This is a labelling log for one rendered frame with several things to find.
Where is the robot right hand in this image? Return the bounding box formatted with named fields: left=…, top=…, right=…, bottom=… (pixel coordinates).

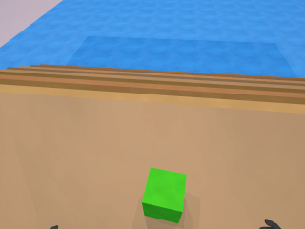
left=259, top=219, right=281, bottom=229

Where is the carton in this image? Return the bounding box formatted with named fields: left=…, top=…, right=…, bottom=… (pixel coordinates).
left=142, top=167, right=187, bottom=223

